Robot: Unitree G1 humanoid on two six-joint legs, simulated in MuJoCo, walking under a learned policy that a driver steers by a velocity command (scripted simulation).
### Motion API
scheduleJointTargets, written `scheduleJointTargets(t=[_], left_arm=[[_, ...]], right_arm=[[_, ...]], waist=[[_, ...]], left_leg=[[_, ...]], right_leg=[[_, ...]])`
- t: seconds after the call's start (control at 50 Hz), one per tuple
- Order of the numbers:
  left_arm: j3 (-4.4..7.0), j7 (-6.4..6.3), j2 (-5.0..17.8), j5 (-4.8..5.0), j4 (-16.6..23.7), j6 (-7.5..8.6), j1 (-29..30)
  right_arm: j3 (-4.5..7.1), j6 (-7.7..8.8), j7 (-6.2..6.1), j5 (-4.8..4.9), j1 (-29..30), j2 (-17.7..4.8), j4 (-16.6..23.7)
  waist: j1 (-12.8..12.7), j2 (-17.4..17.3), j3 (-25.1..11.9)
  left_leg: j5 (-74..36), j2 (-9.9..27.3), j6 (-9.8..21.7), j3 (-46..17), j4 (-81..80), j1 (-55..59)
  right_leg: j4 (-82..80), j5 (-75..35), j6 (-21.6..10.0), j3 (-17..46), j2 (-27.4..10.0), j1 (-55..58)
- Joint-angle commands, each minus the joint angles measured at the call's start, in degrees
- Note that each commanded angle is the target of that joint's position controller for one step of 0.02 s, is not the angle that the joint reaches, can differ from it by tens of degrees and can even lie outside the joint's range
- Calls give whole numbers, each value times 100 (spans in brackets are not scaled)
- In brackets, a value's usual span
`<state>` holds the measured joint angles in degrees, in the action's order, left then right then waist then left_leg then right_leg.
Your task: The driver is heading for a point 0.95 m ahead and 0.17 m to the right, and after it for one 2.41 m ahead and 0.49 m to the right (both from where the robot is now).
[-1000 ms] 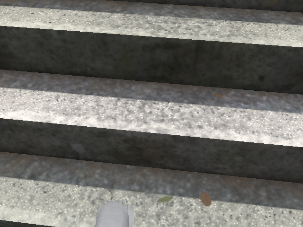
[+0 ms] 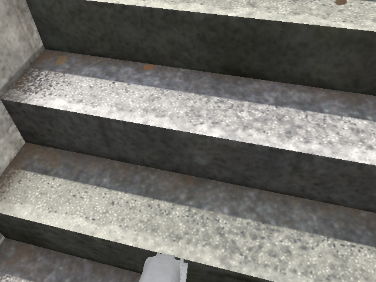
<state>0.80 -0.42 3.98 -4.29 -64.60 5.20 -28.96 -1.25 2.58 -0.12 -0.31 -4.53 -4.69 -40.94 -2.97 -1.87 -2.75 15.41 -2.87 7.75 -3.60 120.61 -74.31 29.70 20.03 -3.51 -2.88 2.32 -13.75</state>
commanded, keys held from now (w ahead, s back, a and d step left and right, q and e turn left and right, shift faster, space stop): no key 0.42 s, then w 0.58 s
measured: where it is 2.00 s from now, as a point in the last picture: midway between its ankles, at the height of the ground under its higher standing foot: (213, 105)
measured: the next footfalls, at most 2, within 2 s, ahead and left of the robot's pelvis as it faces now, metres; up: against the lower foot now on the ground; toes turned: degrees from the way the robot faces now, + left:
left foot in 0.18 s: +0.29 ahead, +0.13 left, +0.19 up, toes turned +5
right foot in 0.70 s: +0.27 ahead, -0.07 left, +0.19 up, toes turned -5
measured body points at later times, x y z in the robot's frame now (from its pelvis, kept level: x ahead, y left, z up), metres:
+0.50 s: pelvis +0.17 +0.05 +0.15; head +0.18 +0.05 +0.60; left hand +0.33 +0.25 +0.04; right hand +0.21 -0.17 +0.00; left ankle +0.25 +0.13 -0.54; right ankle +0.19 -0.09 -0.38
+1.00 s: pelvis +0.32 +0.03 +0.20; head +0.32 +0.00 +0.65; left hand +0.18 +0.19 +0.06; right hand +0.54 -0.12 +0.10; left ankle +0.41 +0.15 -0.22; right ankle +0.22 -0.06 -0.54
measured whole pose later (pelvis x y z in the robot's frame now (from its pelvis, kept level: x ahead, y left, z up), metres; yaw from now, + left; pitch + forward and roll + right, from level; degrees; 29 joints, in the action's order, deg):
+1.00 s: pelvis +0.32 +0.03 +0.20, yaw +0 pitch +5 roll +1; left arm -0.6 1.7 2.6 -4.7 -66.4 6.3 -34.5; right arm -2.5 0.6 1.1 -1.1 -1.5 -2.9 -41.0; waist -2.5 -2.2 -5.6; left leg 10.7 2.1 13.6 0.3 120.1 -79.6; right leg 22.3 19.7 -2.4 -4.4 -0.1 -7.9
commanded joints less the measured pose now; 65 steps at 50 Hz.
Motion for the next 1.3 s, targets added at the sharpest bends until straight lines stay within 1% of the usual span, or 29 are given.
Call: scheduleJointTargets(t=[0.02, 0.08, 0.1, 0.12, 0.14, 0.18, 0.24, 0.3, 0.34, 0.64, 0.7, 0.74, 0.76, 0.78, 0.82, 0.84, 0.86, 0.94, 0.96, 0.98, 1.0, 1.02, 1.08, 1.1, 1.12, 1.16, 1.18, 1.2, 1.3], left_arm=[[191, -156, 861, 383, 422, 144, -51], [174, -399, 687, 426, 285, 80, -514], [9, 317, 710, -151, -79, -66, -997], [26, 646, 869, -226, -137, -121, -1129], [368, -34, 1263, 530, 598, -1, -263], [367, -159, 1650, 815, 556, 293, -231], [450, 225, 1388, 748, 1088, 285, 345], [335, 56, 460, 129, 2061, -133, 1129], [142, -156, 97, 69, 2253, -264, 885], [132, -185, 485, 555, 1798, -295, 617], [115, -239, 248, 277, 1164, -131, -348], [306, -198, 1090, 259, 1121, -96, -699], [223, 173, 1107, -383, 963, -182, -464], [266, 467, 1107, -421, 672, -299, -209], [-65, 729, 391, -254, 384, -362, -1], [193, 238, 738, 483, 454, 14, -211], [12, 94, 426, 526, 286, 194, -197], [46, 3, 609, 307, 170, 427, -271], [-222, 320, 48, -619, -92, 140, -804], [-192, 453, 131, -725, -224, 27, -1194], [16, 56, 450, 484, -77, 182, -946], [-20, -125, 599, 667, 13, 237, -738], [56, -376, 1063, 728, 194, 266, -733], [-71, 877, 1553, -149, -441, 181, -930], [246, 1182, 1999, 129, -9, 210, 114], [136, 1353, 1372, -378, 49, 158, -867], [117, 1342, 977, -303, -349, -25, -844], [249, 1300, 919, 63, -305, -116, -314], [71, 683, 164, 402, 450, -202, 992]], right_arm=[[-82, 209, -128, -153, 1425, 187, 1078], [-146, -61, -48, -227, 1798, 220, 1597], [-475, -623, 319, -295, 3112, 135, 1860], [-476, -899, 460, -251, 2725, 210, 1605], [-235, -486, 102, -29, 295, 251, 847], [9, -64, -203, 271, -1402, -208, 140], [318, -233, -433, -230, -1585, -958, -101], [454, -216, -307, -32, -8, -840, -585], [286, -130, -267, -91, -147, -157, -1126], [761, 271, -417, -184, -752, -1274, -1224], [661, 137, -224, -76, -1044, -678, -1195], [565, 263, 92, -4, -1111, -336, -826], [440, 212, 429, -199, -227, -426, -884], [379, 248, 450, -26, 56, -499, -778], [323, 213, 446, -62, -438, -670, -733], [57, 301, 123, -319, -106, 387, -107], [39, 271, 70, -304, 153, 282, -75], [1, 8, -78, -185, 1235, 148, 792], [-188, -184, 181, 178, 1131, -214, 430], [-132, -264, 279, 18, 1509, -413, 594], [-181, -163, 77, -154, 1959, 285, 1172], [-198, -87, 31, -54, 1913, -11, 1193], [-214, -178, -34, 257, 952, 195, 787], [-407, -793, 553, -89, 1926, 23, 1313], [-78, -820, 576, -93, 1217, -719, 1042], [10, -780, 394, -56, -1335, -1145, -335], [148, -761, 329, -439, -2500, -1541, -872], [246, -527, 268, -436, -2510, -1608, -1204], [-255, 75, 391, -433, -274, 232, -2059]], waist=[[103, 142, 877], [-71, 486, 603], [28, 974, -1134], [147, 1291, -723], [332, 943, -875], [1157, 1335, -1442], [1320, -1306, -2883], [211, 113, -258], [-249, 255, 667], [-206, -762, -24], [-213, 772, 274], [-69, 2691, 172], [-596, 1470, 789], [-429, 813, 1051], [-112, 126, 226], [436, 182, 260], [309, -146, 272], [224, 395, 1014], [44, 1168, -24], [3, 857, 143], [-33, 719, 983], [23, 612, 1168], [298, 857, -43], [1033, 2490, -1058], [1356, 1868, -1047], [1240, -141, -3220], [1707, -887, -2665], [1565, -788, -1357], [-188, 733, -428]], left_leg=[[1096, 538, -160, 503, -44, -1685], [527, 896, -306, 959, -1869, -336], [2300, 697, 285, 697, -3444, 91], [1951, 549, 448, 1000, -3359, 771], [1611, 360, 297, 1879, -4072, 2671], [-60, -22, 201, 1528, -5856, 5187], [-2809, 2138, 1885, -3973, -9405, 6563], [2238, 1805, 1004, -2907, -9155, 4025], [2229, 1410, 407, -1756, -8959, 3212], [1299, 1545, 823, -571, -10658, 4263], [540, 1016, 564, 28, -8101, 4287], [658, 65, -211, 845, -4881, 1688], [-166, -530, 228, -1742, -2374, -603], [-887, -568, 657, -1696, -838, -1441], [-1035, -378, 1307, -1294, 551, -1483], [-376, -178, 370, -495, 576, -731], [-424, -33, 144, -157, 801, -714], [108, 415, -19, 426, 1131, -1334], [-683, 601, 1114, -149, 40, -1630], [-1009, 891, 1289, 535, -1023, -1589], [27, 754, 352, 1199, -704, -889], [366, 864, 109, 1544, -2079, 35], [1201, 211, 314, 2186, -4250, 3673], [634, -106, 234, 1226, -4149, 3461], [656, -313, 277, 1304, -5966, 3192], [953, 777, 1266, -1730, -7697, 7218], [2487, 1703, 1635, -4058, -9753, 7682], [3824, 2168, 1179, -5038, -10439, 6376], [393, 1639, -258, -532, -9818, 4717]], right_leg=[[-1727, -1828, -865, 1369, -1711, 1224], [-2400, -2390, -840, 1045, -1330, 1037], [-2386, -3371, -1077, 1089, -1739, 533], [-2442, -4874, -1407, 942, -1938, 320], [-2118, -7051, -1000, -190, -1332, 1494], [-282, -9929, -506, 31, -1424, 1259], [5463, -1040, 171, 536, 184, -817], [8085, -1078, 99, 973, -221, -2789], [8217, -953, -71, 1046, -80, -3326], [2166, 632, -370, -323, -577, -586], [-341, 42, -375, 101, -387, 538], [-2435, 1396, -1099, 4506, -2290, 1736], [-2074, 2442, -2041, 5998, -2572, 1704], [-1438, 1154, -1720, 4279, -2256, 1342], [-1186, 260, -1555, 2608, -2020, 899], [-1297, 699, -649, 1913, -1851, 931], [-1299, 352, -580, 1733, -1651, 658], [-1991, -93, -683, 1387, -1637, 186], [-1749, -286, -854, 1066, -1417, 370], [-2035, -581, -921, 907, -1397, 455], [-2832, -426, -758, 1024, -1392, 269], [-3417, -1393, -812, 806, -1263, -252], [-2729, -7500, -890, -39, -1602, 56], [-2429, -11581, -1841, 778, -2534, 183], [-1392, -12137, -1548, 214, -2137, 1792], [1621, -9060, -1409, 1102, -1276, -930], [3883, -3638, -1220, 1607, -312, -2710], [7171, -3415, -1002, 2335, -59, -3773], [8794, -3363, -1549, 1965, -427, -5131]])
